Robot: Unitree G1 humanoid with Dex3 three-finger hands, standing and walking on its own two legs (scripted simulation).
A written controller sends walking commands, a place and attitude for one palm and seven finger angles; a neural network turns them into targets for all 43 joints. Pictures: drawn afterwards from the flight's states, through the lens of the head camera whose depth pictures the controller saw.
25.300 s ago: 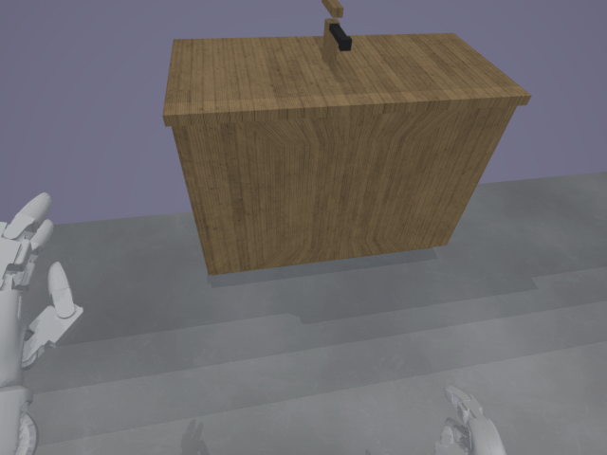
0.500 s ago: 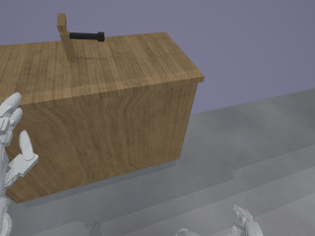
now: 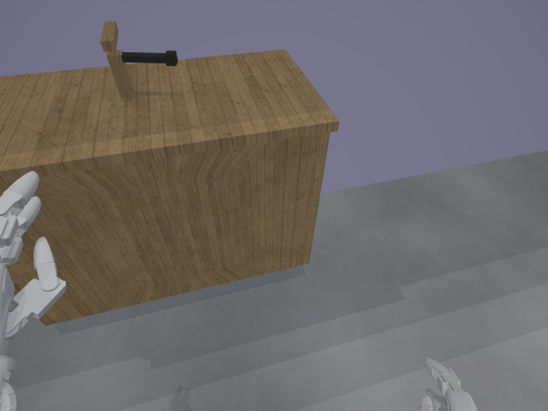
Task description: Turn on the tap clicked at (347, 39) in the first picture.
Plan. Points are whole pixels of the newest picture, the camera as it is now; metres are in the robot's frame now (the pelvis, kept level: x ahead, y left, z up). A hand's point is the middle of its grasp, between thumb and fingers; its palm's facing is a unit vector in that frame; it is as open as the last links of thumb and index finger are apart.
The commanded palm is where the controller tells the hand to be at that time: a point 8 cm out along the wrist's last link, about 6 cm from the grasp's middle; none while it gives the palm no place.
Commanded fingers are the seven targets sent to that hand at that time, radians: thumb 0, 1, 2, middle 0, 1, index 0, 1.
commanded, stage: stop stepping back and stand still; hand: left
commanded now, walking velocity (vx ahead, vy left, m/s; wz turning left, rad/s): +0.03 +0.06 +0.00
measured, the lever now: (171, 58) +0.90 +0.30 +0.12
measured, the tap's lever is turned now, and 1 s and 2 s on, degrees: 73 73 73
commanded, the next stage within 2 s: stand and check the lever's angle in 1.06 s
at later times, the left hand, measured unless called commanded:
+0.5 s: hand (31, 281) +0.21 +0.27 +0.17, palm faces +0.46 -0.81 -0.37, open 7.4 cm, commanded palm +0.16 +0.30 +0.18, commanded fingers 0.00 0.90 0.90 -0.20 -0.30 -0.20 -0.30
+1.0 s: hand (24, 261) +0.24 +0.29 +0.16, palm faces +0.42 -0.84 -0.34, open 7.4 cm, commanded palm +0.19 +0.33 +0.18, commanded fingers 0.00 0.90 0.90 -0.20 -0.30 -0.20 -0.30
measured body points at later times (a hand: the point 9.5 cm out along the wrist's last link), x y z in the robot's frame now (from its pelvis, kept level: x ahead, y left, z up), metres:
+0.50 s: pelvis +0.01 +0.01 +0.00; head +0.02 +0.01 +0.45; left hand +0.18 +0.31 +0.19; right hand +0.19 -0.19 -0.08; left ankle +0.04 +0.15 -0.73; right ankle +0.06 -0.07 -0.73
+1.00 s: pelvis +0.03 +0.04 +0.01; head +0.04 +0.05 +0.46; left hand +0.21 +0.33 +0.18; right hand +0.22 -0.18 -0.06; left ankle +0.04 +0.15 -0.73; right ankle +0.06 -0.07 -0.73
